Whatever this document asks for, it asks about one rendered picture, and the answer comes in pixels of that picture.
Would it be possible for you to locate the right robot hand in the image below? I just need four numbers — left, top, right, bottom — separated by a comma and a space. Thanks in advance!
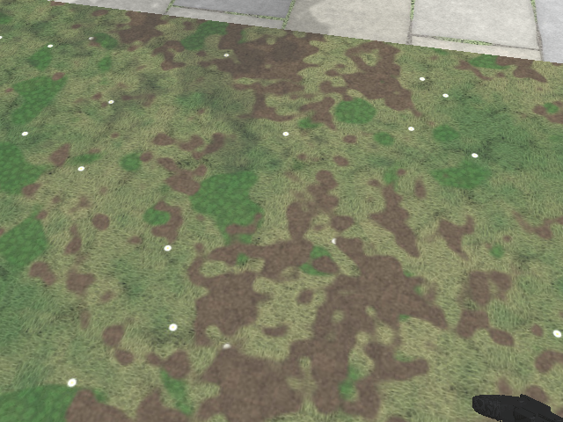
472, 394, 563, 422

